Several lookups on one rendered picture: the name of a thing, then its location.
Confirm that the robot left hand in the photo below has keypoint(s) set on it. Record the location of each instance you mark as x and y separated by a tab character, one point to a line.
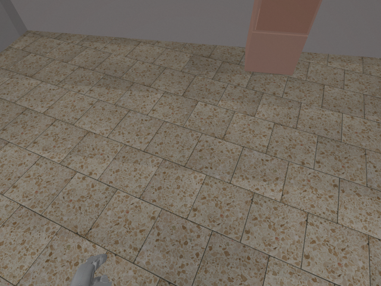
85	273

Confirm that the cupboard door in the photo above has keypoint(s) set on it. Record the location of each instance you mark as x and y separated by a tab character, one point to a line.
286	15

